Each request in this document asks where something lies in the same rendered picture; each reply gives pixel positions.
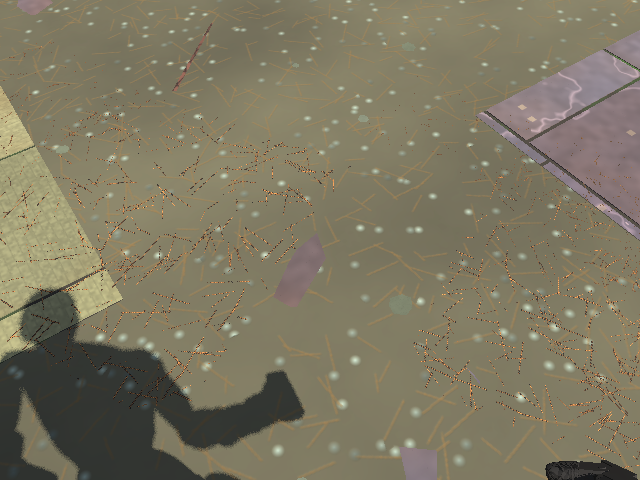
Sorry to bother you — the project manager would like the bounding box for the robot right hand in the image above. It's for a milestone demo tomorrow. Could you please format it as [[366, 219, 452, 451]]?
[[545, 460, 638, 480]]

